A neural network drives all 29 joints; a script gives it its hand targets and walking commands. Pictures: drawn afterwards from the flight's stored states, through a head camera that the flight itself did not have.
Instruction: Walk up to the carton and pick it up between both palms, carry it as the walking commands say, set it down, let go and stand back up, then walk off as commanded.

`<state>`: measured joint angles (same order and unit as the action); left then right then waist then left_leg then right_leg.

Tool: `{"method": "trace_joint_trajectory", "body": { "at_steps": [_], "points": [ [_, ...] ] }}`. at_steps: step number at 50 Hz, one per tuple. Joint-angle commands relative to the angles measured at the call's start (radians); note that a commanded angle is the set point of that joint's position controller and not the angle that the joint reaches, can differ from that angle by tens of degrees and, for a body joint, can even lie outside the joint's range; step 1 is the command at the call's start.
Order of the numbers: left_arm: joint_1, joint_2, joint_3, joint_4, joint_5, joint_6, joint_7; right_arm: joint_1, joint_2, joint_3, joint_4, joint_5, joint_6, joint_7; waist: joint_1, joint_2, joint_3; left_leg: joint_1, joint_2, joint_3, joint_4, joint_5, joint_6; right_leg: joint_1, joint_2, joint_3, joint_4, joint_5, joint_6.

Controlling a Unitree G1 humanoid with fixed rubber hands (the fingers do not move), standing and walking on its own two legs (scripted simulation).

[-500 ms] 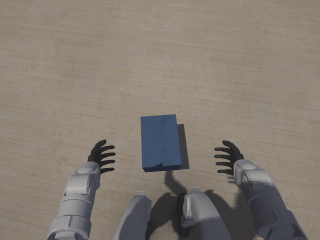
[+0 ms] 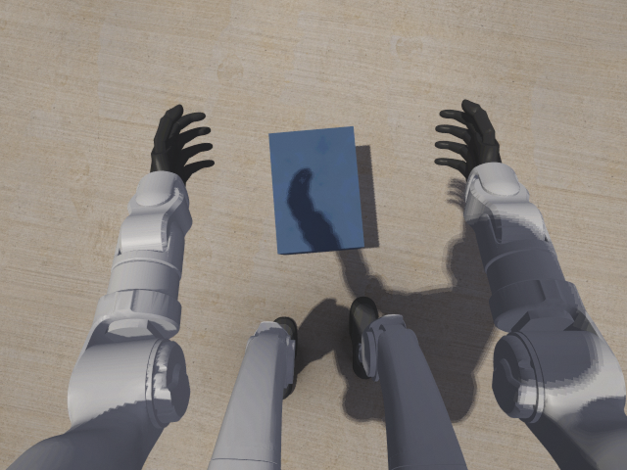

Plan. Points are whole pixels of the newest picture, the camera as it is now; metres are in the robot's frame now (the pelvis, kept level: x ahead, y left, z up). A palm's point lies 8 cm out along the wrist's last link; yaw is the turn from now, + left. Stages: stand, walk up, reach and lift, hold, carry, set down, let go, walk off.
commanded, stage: reach and lift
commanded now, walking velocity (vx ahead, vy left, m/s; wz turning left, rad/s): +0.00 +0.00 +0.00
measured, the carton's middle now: (316, 195) +0.50 +0.03 -0.58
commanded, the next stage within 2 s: none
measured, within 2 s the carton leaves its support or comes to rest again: neither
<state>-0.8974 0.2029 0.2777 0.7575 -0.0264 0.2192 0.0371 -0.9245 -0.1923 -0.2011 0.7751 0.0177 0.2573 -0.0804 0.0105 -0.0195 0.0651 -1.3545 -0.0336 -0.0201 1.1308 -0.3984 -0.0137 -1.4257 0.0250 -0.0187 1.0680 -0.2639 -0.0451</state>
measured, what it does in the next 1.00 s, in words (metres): lowers itself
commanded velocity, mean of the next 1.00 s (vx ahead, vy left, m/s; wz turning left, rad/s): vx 0.00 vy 0.00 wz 0.00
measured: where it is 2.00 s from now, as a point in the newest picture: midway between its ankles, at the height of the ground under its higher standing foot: (325, 361)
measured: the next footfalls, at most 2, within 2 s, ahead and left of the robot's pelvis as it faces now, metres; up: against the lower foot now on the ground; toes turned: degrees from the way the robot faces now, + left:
none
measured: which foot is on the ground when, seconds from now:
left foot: down 0.00-1.00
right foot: down 0.00-1.00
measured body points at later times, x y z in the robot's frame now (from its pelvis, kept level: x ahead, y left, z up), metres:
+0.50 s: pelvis -0.02 +0.02 -0.02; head +0.36 +0.03 +0.22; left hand +0.50 +0.22 -0.18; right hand +0.51 -0.17 -0.19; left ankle +0.05 +0.12 -0.63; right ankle +0.10 -0.10 -0.63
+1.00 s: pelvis -0.05 -0.01 -0.19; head +0.33 +0.00 +0.05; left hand +0.49 +0.21 -0.35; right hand +0.51 -0.18 -0.36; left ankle +0.05 +0.12 -0.63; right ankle +0.10 -0.10 -0.63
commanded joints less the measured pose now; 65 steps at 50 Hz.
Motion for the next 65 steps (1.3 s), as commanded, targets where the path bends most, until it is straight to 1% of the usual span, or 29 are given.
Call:
{"method": "trace_joint_trajectory", "body": {
  "at_steps": [1,3,6,11,13,19,20,21,23,24,25,28,29,30,31,32,33,42,44,45,46,48,50,52,55,57,59,63,65],
  "points": [
    [-0.328,0.175,-0.009,-0.149,-0.031,-0.072,-0.003,-0.360,-0.121,-0.018,-0.148,0.007,-0.063,-0.005,0.032,0.019,-1.321,0.124,-0.055,0.047,-0.144,0.292,-0.015,1.009,0.033,0.081,0.009,0.420,0.057],
    [-0.290,0.233,0.032,-0.189,-0.018,-0.096,0.001,-0.320,-0.133,-0.043,-0.207,-0.007,-0.085,-0.002,0.042,-0.113,-1.362,0.030,-0.050,0.032,-0.120,0.367,-0.018,1.103,0.026,0.108,0.047,0.592,0.051],
    [-0.177,0.196,0.019,-0.141,-0.025,-0.088,-0.005,-0.255,-0.157,-0.046,-0.190,-0.009,-0.095,0.022,0.015,-0.054,-1.439,0.163,-0.053,0.039,-0.137,0.493,-0.032,1.068,0.034,0.093,0.023,0.670,0.046],
    [-0.241,0.209,0.083,-0.434,0.000,-0.114,0.003,-0.291,-0.174,-0.152,-0.389,-0.048,-0.098,0.034,0.062,-0.054,-1.734,0.068,-0.071,0.088,-0.146,0.560,-0.048,1.421,0.017,0.141,0.040,0.995,0.026],
    [-0.311,0.096,-0.072,-0.492,-0.100,-0.100,0.004,-0.314,-0.177,-0.114,-0.404,0.005,-0.109,0.073,-0.016,0.008,-1.799,0.382,-0.062,0.059,-0.139,0.637,-0.034,1.200,0.035,0.045,0.041,0.815,0.033],
    [-0.460,0.225,-0.031,-0.532,-0.091,-0.017,0.042,-0.413,-0.338,-0.105,-0.383,0.042,-0.058,0.065,-0.005,0.087,-1.859,0.841,-0.027,0.026,0.021,0.634,-0.047,0.837,0.061,-0.012,0.095,0.450,0.025],
    [-0.529,0.169,-0.092,-0.616,-0.134,-0.006,0.054,-0.474,-0.298,-0.071,-0.481,0.074,-0.060,0.057,-0.043,0.078,-1.960,0.894,-0.042,0.009,0.051,0.720,-0.047,0.898,0.077,-0.021,0.129,0.577,0.030],
    [-0.568,0.260,-0.013,-0.555,-0.091,0.012,0.062,-0.602,-0.354,-0.084,-0.554,0.065,-0.051,0.036,-0.002,0.027,-1.937,0.812,-0.054,0.031,0.074,0.666,-0.036,0.891,0.076,0.014,0.135,0.557,0.041],
    [-0.513,0.174,-0.065,-0.374,-0.107,0.015,0.076,-0.569,-0.344,-0.076,-0.347,0.064,-0.062,0.029,-0.037,0.025,-1.695,0.606,-0.049,0.012,0.041,0.543,-0.040,0.759,0.073,-0.027,0.181,0.428,0.024],
    [-0.472,0.160,-0.047,-0.379,-0.062,0.006,0.084,-0.528,-0.310,-0.088,-0.330,0.058,-0.075,0.032,0.025,0.105,-1.658,0.654,-0.038,-0.003,0.070,0.630,-0.041,0.650,0.064,-0.004,0.207,0.392,0.031],
    [-0.480,0.146,-0.047,-0.225,-0.069,0.003,0.085,-0.518,-0.318,-0.097,-0.161,0.033,-0.078,0.043,-0.043,0.050,-1.579,0.642,-0.035,-0.018,0.126,0.538,-0.045,0.516,0.080,-0.048,0.242,0.294,0.030],
    [-0.457,0.135,-0.034,-0.059,-0.012,-0.019,0.078,-0.518,-0.285,-0.059,-0.058,0.006,-0.096,0.034,-0.005,0.015,-1.376,0.430,-0.054,-0.007,0.127,0.292,-0.026,0.395,0.079,-0.029,0.255,0.114,0.046],
    [-0.505,0.053,-0.096,-0.055,-0.053,-0.032,0.070,-0.501,-0.256,-0.053,0.008,0.014,-0.111,0.044,-0.083,0.036,-1.349,0.376,-0.046,0.005,0.164,0.234,-0.038,0.360,0.077,-0.040,0.274,0.090,0.035],
    [-0.555,0.098,-0.057,-0.145,-0.051,-0.049,0.073,-0.551,-0.240,-0.005,-0.069,0.024,-0.112,0.035,-0.018,-0.008,-1.497,0.382,-0.050,0.038,0.191,0.244,-0.035,0.465,0.076,-0.045,0.325,0.121,0.046],
    [-0.614,0.160,-0.055,-0.130,-0.035,-0.062,0.088,-0.640,-0.269,-0.066,-0.034,0.038,-0.120,0.031,-0.004,0.029,-1.420,0.307,-0.037,0.023,0.222,0.240,-0.029,0.359,0.071,-0.014,0.349,0.083,0.052],
    [-0.497,0.168,-0.014,0.020,-0.005,-0.065,0.098,-0.518,-0.342,-0.143,0.108,-0.032,-0.132,0.033,-0.075,-0.002,-1.297,0.266,-0.039,0.000,0.201,0.201,-0.037,0.261,0.072,-0.051,0.338,0.037,0.055],
    [-0.592,0.177,-0.027,-0.085,-0.016,-0.080,0.089,-0.603,-0.271,-0.080,0.047,0.000,-0.134,0.030,-0.020,-0.002,-1.289,0.206,-0.049,0.040,0.243,0.116,-0.044,0.250,0.059,-0.051,0.367,-0.036,0.045],
    [-0.722,0.331,-0.079,-0.044,-0.119,-0.050,0.094,-0.800,-0.333,0.031,-0.080,0.131,-0.086,-0.049,0.031,-0.051,-1.671,0.049,-0.046,0.104,0.489,0.031,-0.013,0.490,0.056,-0.017,0.591,0.014,0.075],
    [-0.770,0.388,-0.064,-0.343,-0.165,-0.015,0.111,-0.812,-0.389,0.045,-0.323,0.160,-0.040,-0.087,0.055,-0.062,-2.048,0.159,-0.070,0.135,0.484,0.055,-0.004,0.855,0.062,0.021,0.571,0.124,0.067],
    [-0.662,0.341,-0.063,-0.051,-0.148,-0.001,0.106,-0.699,-0.311,0.082,0.027,0.187,-0.021,-0.072,0.075,-0.040,-1.584,-0.098,-0.044,0.118,0.504,-0.078,-0.001,0.584,0.052,0.028,0.630,-0.009,0.059],
    [-0.728,0.346,-0.090,-0.259,-0.157,-0.012,0.100,-0.736,-0.290,0.075,-0.176,0.183,-0.028,-0.066,0.047,-0.031,-1.702,-0.025,-0.043,0.108,0.524,0.041,-0.001,0.627,0.060,0.021,0.688,0.129,0.048],
    [-0.688,0.328,-0.084,-0.254,-0.155,-0.018,0.089,-0.698,-0.310,0.026,-0.190,0.168,-0.036,-0.071,0.014,0.001,-1.773,-0.046,-0.047,0.096,0.561,0.103,-0.010,0.630,0.067,0.028,0.730,0.269,0.055],
    [-0.676,0.324,-0.051,-0.308,-0.141,-0.009,0.077,-0.743,-0.321,0.044,-0.283,0.185,-0.036,-0.074,0.086,0.020,-1.797,-0.088,-0.059,0.124,0.607,0.102,-0.010,0.701,0.053,0.073,0.723,0.274,0.044],
    [-0.660,0.359,-0.035,-0.247,-0.134,-0.002,0.074,-0.704,-0.306,0.057,-0.221,0.201,-0.021,-0.079,0.074,0.040,-1.673,-0.200,-0.052,0.139,0.632,0.026,-0.005,0.608,0.064,0.064,0.734,0.201,0.046],
    [-0.700,0.397,0.000,-0.137,-0.149,-0.026,0.071,-0.738,-0.255,0.077,-0.131,0.174,-0.029,-0.092,0.102,-0.108,-1.428,-0.399,-0.042,0.131,0.646,-0.120,0.018,0.518,0.042,0.065,0.755,0.018,0.080],
    [-0.602,0.314,-0.047,0.013,-0.148,-0.053,0.052,-0.674,-0.253,0.063,-0.076,0.156,-0.067,-0.086,0.043,-0.082,-1.395,-0.428,-0.044,0.105,0.694,-0.091,0.018,0.502,0.056,0.055,0.804,0.101,0.070],
    [-0.672,0.346,-0.040,-0.108,-0.160,-0.082,0.054,-0.723,-0.234,0.084,-0.215,0.170,-0.094,-0.101,0.064,-0.130,-1.618,-0.305,-0.044,0.107,0.721,-0.001,0.020,0.574,0.052,0.057,0.810,0.150,0.085],
    [-0.638,0.344,-0.082,0.095,-0.160,-0.111,0.066,-0.681,-0.276,0.034,0.007,0.154,-0.120,-0.088,0.050,-0.051,-1.385,-0.344,-0.029,0.065,0.749,0.009,0.012,0.356,0.040,0.039,0.882,0.131,0.077],
    [-0.777,0.293,-0.126,-0.084,-0.191,-0.120,0.087,-0.819,-0.256,0.097,-0.158,0.207,-0.147,-0.076,0.029,-0.044,-1.548,-0.203,-0.041,0.069,0.783,0.149,0.004,0.352,0.040,0.020,0.895,0.181,0.068]
  ]
}}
